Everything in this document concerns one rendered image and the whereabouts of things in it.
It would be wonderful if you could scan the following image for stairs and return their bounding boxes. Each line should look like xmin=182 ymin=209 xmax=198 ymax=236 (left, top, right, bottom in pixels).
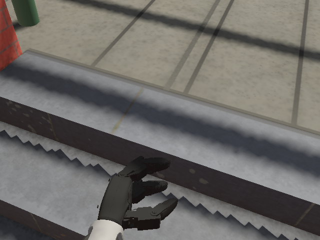
xmin=0 ymin=97 xmax=320 ymax=240

